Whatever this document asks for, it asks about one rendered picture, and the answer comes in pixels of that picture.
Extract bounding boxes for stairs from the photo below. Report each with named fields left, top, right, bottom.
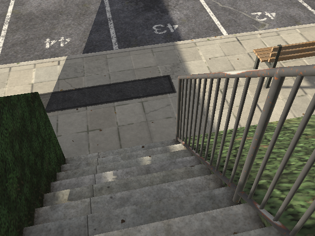
left=23, top=139, right=283, bottom=236

